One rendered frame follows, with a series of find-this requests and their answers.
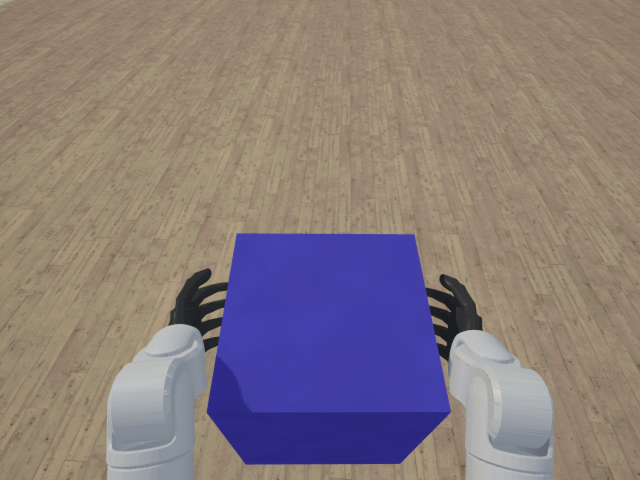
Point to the robot left forearm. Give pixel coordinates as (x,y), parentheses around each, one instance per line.
(150,408)

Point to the robot left hand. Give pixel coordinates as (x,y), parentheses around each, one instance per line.
(187,310)

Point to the robot right hand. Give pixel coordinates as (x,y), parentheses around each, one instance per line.
(463,315)

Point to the robot right forearm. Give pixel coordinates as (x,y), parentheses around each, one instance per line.
(509,433)

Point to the carton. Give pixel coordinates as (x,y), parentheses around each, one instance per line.
(327,352)

